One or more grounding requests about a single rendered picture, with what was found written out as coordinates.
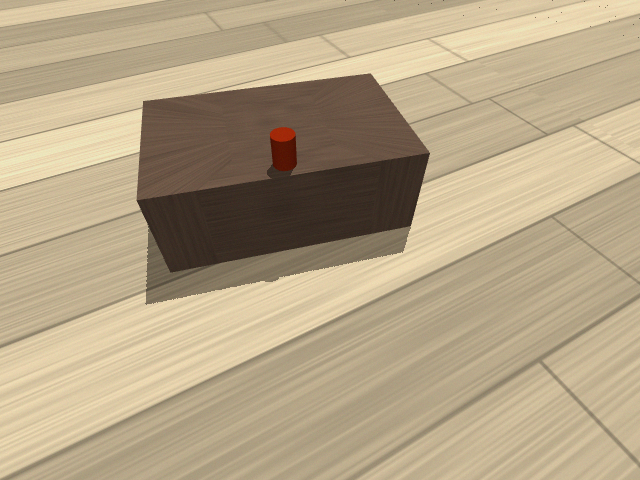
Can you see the can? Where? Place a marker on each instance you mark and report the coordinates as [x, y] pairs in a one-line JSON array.
[[283, 147]]

